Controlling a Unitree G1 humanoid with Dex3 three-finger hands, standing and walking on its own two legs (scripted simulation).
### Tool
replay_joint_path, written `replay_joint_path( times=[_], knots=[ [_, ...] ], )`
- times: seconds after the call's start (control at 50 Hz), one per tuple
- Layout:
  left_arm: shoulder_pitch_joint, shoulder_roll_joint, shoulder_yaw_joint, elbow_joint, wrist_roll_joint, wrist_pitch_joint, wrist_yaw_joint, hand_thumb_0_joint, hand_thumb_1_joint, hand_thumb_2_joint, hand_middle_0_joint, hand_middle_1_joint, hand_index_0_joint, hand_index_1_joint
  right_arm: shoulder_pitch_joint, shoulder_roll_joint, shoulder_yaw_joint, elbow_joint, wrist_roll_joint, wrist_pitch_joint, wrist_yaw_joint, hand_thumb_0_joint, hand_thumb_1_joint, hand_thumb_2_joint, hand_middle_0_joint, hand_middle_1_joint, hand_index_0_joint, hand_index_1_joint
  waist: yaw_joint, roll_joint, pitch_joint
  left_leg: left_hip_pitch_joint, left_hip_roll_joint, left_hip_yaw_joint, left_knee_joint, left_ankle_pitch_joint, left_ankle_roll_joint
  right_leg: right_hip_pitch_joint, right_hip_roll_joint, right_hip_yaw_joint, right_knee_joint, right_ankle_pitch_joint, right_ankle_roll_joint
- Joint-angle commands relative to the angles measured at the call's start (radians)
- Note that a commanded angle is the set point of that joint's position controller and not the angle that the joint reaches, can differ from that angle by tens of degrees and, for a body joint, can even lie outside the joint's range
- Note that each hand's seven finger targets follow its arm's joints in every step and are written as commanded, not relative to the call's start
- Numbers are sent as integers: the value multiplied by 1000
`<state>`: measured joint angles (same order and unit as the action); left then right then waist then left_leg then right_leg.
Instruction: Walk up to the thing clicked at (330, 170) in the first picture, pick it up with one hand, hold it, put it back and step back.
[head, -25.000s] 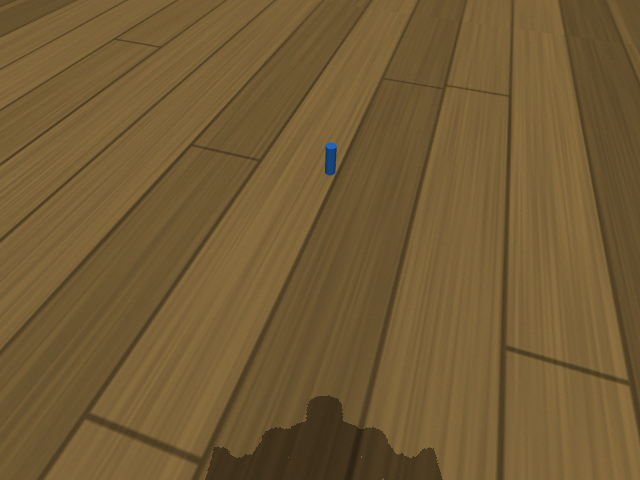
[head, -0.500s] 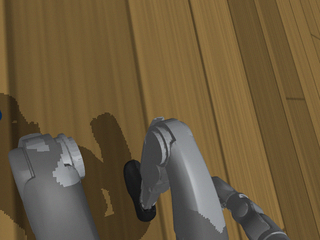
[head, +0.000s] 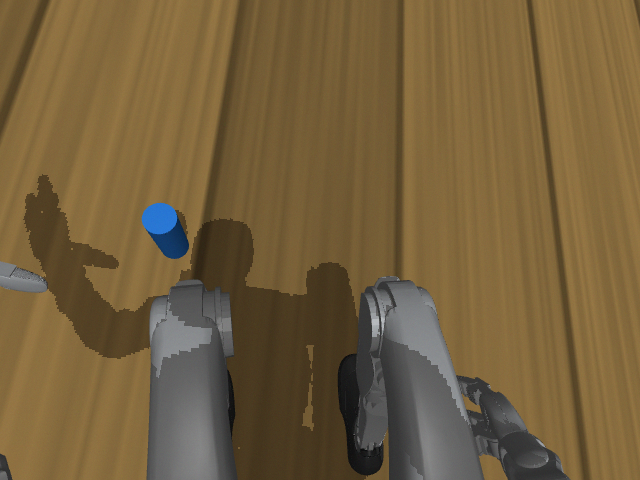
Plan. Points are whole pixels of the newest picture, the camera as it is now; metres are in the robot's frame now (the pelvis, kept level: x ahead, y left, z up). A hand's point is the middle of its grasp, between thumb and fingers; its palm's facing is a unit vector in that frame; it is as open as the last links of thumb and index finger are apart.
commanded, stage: home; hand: left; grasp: from the side
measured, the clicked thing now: (168, 233) +0.44 +0.24 -0.28
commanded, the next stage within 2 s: none
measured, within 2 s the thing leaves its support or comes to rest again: neither
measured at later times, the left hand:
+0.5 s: hand out of the picture +0.28 +0.27 +0.13, palm faces +0.24 -0.88 -0.41, open 17.4 cm
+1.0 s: hand out of the picture +0.24 +0.21 +0.31, palm faces +0.25 -0.92 -0.30, open 17.7 cm
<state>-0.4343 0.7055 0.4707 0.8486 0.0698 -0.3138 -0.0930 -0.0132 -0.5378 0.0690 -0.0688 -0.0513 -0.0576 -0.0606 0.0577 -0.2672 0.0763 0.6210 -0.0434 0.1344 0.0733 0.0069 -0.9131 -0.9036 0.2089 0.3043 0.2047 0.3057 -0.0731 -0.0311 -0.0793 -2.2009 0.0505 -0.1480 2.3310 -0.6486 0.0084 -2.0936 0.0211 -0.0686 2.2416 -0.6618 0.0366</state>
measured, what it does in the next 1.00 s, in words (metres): rises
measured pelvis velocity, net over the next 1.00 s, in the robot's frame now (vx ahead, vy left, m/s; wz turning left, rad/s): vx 0.10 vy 0.00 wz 0.14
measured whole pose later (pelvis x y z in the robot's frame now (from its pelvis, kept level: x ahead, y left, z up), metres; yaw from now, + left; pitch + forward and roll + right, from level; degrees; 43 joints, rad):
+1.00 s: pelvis +0.10 +0.00 +0.36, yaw +8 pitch +10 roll -2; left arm 0.48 0.21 -0.02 -0.04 -0.02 0.28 0.17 -0.01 -0.58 0.03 -0.06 -0.04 -0.05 -0.05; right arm 0.29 -0.19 0.03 0.48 0.02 -0.06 -0.19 0.02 -0.90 -0.90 0.21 0.30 0.20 0.31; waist -0.03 0.04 -0.16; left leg -0.70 0.05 -0.02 1.01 -0.48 -0.01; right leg -0.63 -0.02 -0.04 0.95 -0.49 0.03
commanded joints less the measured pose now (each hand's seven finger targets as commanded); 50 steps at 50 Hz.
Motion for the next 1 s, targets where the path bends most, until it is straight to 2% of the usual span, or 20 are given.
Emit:
replay_joint_path(
  times=[0.0,0.06,0.14,0.24,0.26,0.28,0.4,0.48,0.52,0.62,0.64,0.66,0.7,0.72,0.78,0.8,0.88,0.92,0.96,0.98],
  knots=[
    [-49,138,-32,-349,-11,62,51,0,-548,60,-56,-58,-55,-59,98,-247,-145,-114,44,-14,-35,0,-895,-902,201,301,201,301,20,236,-642,602,-3,29,-482,-50,8,253,28,-57,-342,22,-78],
    [45,121,-50,-484,-20,133,87,0,-535,67,-58,-61,-57,-61,101,-229,-155,-145,65,-13,-58,0,-895,-902,201,301,201,301,36,189,-669,666,-3,40,-555,-49,14,359,22,-31,-438,25,-71],
    [134,138,-25,-649,-33,205,140,0,-517,76,-55,-59,-54,-60,102,-189,-157,-177,81,-24,-92,0,-895,-902,201,301,201,301,61,150,-702,730,-10,81,-637,-26,18,557,10,27,-587,9,-63],
    [289,1,-89,-606,-42,276,185,0,-536,64,-52,-55,-51,-56,99,-141,-151,-186,86,-56,-134,0,-895,-902,201,301,201,301,41,99,-629,806,-17,125,-716,82,27,761,0,68,-738,100,-50],
    [267,33,-69,-670,-45,281,197,0,-541,61,-51,-54,-50,-55,106,-138,-151,-182,86,-62,-143,0,-895,-902,201,301,201,301,52,99,-621,831,-19,128,-745,82,27,794,-4,75,-772,93,-49],
    [339,-40,-115,-588,-42,299,200,0,-542,60,-51,-54,-50,-55,102,-130,-150,-185,86,-72,-150,0,-895,-902,201,301,201,301,38,90,-581,859,-17,132,-767,103,27,816,-4,79,-802,116,-47],
    [415,-178,-220,-581,-55,359,221,0,-558,51,-49,-51,-48,-51,131,-116,-141,-192,86,-125,-177,0,-895,-902,201,301,201,301,22,98,-492,1069,-18,130,-941,191,18,954,-9,57,-947,210,-53],
    [454,-174,-235,-669,-58,396,248,0,-571,43,-47,-49,-46,-49,153,-108,-133,-198,88,-147,-197,0,-895,-902,201,301,201,301,40,107,-465,1212,-24,131,-1060,256,12,1089,-16,44,-1050,277,-54],
    [529,-238,-279,-631,-60,426,255,0,-591,32,-45,-45,-44,-46,147,-99,-126,-203,86,-157,-206,0,-895,-902,201,301,201,301,32,100,-427,1267,-24,134,-1110,294,9,1142,-14,38,-1096,313,-53],
    [588,-268,-320,-771,-69,478,280,0,-583,36,-46,-47,-45,-48,164,-85,-115,-226,85,-175,-234,0,-896,-902,201,301,201,301,37,134,-365,1422,-26,134,-1253,334,-1,1283,-16,28,-1216,347,-51],
    [574,-246,-310,-853,-70,481,287,0,-589,33,-46,-46,-45,-47,179,-81,-115,-222,85,-179,-241,0,-896,-902,201,301,201,301,47,147,-355,1462,-27,137,-1284,343,-3,1301,-16,26,-1240,355,-51],
    [677,-313,-360,-773,-69,501,284,0,-582,37,-46,-48,-46,-48,172,-75,-108,-229,83,-183,-246,0,-896,-902,201,301,201,301,31,122,-322,1473,-27,137,-1302,352,-2,1330,-14,23,-1265,365,-48],
    [691,-317,-368,-877,-75,515,290,0,-580,38,-46,-48,-46,-49,178,-71,-108,-238,79,-193,-254,0,-896,-902,201,301,201,301,41,135,-297,1524,-24,132,-1358,367,-6,1372,-10,10,-1298,376,-49],
    [749,-353,-394,-835,-73,529,290,0,-571,43,-47,-50,-47,-50,175,-67,-105,-252,79,-196,-260,0,-896,-902,201,301,201,301,29,121,-270,1534,-25,133,-1373,374,-5,1391,-8,8,-1321,382,-48],
    [744,-321,-390,-1024,-76,537,297,0,-585,35,-46,-48,-45,-48,185,-57,-102,-262,74,-211,-274,0,-896,-902,201,301,201,301,42,120,-252,1577,-29,137,-1421,375,-3,1452,-7,3,-1370,390,-45],
    [846,-386,-439,-946,-76,553,291,0,-601,26,-44,-45,-43,-46,172,-51,-96,-272,72,-217,-277,0,-896,-902,201,301,201,301,35,95,-211,1582,-30,134,-1435,374,-3,1460,-4,-1,-1388,389,-44],
    [861,-363,-423,-1063,-77,554,287,0,-611,17,-42,-43,-42,-43,170,-51,-98,-290,69,-237,-281,0,-897,-902,201,301,201,301,44,75,-144,1602,-25,128,-1485,373,-5,1482,2,-16,-1424,374,-43],
    [932,-423,-460,-1001,-78,560,275,0,-606,23,-44,-45,-43,-45,162,-48,-96,-297,65,-247,-278,0,-897,-901,201,301,201,301,37,33,-103,1599,-25,126,-1499,359,-3,1485,6,-19,-1445,361,-39],
    [873,-354,-405,-1138,-75,544,276,0,-600,26,-44,-46,-43,-46,163,-52,-101,-310,62,-256,-278,0,-897,-901,201,301,201,301,51,71,-148,1629,-28,136,-1499,411,-7,1520,1,-12,-1446,406,-40],
    [905,-380,-428,-1074,-71,547,269,0,-602,25,-44,-45,-43,-46,170,-57,-103,-301,58,-258,-278,0,-897,-901,201,301,201,301,42,54,-137,1633,-28,134,-1498,429,-8,1524,2,-12,-1446,419,-40]
  ],
)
